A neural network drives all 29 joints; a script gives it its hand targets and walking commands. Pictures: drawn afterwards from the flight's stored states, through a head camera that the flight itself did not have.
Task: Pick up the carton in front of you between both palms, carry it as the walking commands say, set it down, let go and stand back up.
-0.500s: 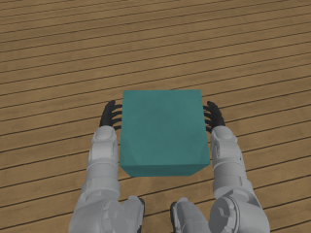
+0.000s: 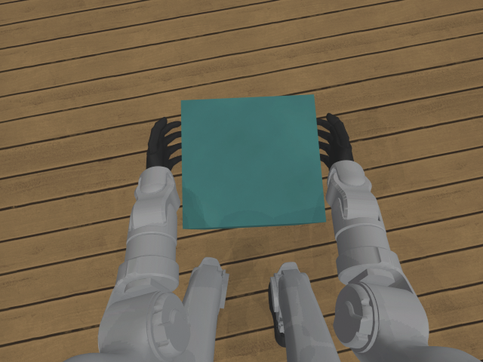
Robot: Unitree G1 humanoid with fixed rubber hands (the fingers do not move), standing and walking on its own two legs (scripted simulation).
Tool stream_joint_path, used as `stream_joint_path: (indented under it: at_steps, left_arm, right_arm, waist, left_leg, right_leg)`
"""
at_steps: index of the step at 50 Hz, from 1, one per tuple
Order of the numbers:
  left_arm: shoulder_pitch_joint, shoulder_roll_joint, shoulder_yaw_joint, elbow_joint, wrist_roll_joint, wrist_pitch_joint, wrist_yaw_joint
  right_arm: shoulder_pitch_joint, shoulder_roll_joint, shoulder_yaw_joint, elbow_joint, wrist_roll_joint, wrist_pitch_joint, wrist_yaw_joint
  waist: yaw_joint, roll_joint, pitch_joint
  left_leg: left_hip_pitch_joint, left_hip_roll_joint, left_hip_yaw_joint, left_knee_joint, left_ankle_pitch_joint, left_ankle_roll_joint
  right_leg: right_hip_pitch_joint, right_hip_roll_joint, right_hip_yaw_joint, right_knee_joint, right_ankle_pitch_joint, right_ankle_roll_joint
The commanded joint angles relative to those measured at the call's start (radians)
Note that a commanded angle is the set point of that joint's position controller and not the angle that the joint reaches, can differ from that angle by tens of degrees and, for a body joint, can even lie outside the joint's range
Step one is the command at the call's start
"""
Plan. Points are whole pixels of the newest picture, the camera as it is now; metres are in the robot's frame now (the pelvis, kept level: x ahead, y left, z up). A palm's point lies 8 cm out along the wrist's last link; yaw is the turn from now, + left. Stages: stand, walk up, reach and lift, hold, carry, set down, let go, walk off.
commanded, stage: set down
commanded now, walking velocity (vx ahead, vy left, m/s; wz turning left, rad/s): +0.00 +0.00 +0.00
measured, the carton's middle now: (248, 174) +0.42 +0.01 -0.16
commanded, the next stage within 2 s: none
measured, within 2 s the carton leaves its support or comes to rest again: rests again in 1.48 s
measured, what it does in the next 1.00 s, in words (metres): lowers itself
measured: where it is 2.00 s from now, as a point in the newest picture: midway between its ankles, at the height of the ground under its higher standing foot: (245, 319)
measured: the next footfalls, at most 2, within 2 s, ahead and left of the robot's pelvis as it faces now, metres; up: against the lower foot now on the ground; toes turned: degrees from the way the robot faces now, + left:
none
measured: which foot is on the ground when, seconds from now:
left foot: down 0.00-1.00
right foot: down 0.00-1.00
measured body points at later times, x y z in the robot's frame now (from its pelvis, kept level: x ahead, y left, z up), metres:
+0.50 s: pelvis -0.04 +0.00 -0.13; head +0.26 -0.01 +0.20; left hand +0.44 +0.17 -0.25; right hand +0.48 -0.13 -0.25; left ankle +0.07 +0.13 -0.58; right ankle +0.05 -0.11 -0.58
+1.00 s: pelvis -0.04 +0.00 -0.22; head +0.31 -0.01 +0.05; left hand +0.46 +0.18 -0.38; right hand +0.51 -0.12 -0.39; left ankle +0.07 +0.13 -0.58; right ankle +0.05 -0.11 -0.58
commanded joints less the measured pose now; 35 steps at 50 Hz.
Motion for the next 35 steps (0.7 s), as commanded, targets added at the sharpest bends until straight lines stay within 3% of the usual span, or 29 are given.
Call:
stream_joint_path:
  at_steps: [1,17,26,35]
  left_arm:
    - [-0.524,-0.854,-0.533,0.100,-0.077,-0.012,-0.187]
    - [-0.807,-0.799,-0.551,0.047,-0.156,-0.006,-0.123]
    - [-0.949,-0.746,-0.486,0.081,-0.156,0.005,-0.126]
    - [-1.064,-0.684,-0.449,0.108,-0.182,-0.002,-0.140]
  right_arm:
    - [-0.521,0.870,0.481,0.054,0.081,-0.029,0.182]
    - [-0.799,0.789,0.520,0.069,0.163,-0.029,0.143]
    - [-0.927,0.736,0.471,0.154,0.164,-0.017,0.149]
    - [-1.036,0.679,0.471,0.219,0.188,-0.026,0.143]
  waist:
    - [0.007,-0.026,-0.756]
    - [0.019,-0.030,-0.928]
    - [0.033,-0.038,-0.881]
    - [0.048,-0.057,-0.863]
  left_leg:
    - [0.367,-0.084,0.076,-0.018,0.283,-0.006]
    - [0.202,-0.095,0.126,0.266,0.204,-0.031]
    - [0.090,-0.088,0.146,0.383,0.163,-0.028]
    - [-0.005,-0.074,0.167,0.507,0.182,-0.031]
  right_leg:
    - [0.342,0.064,-0.037,-0.069,0.300,0.022]
    - [0.134,0.088,-0.089,0.211,0.196,0.027]
    - [0.002,0.085,-0.102,0.327,0.137,0.020]
    - [-0.052,0.073,-0.104,0.447,0.155,0.017]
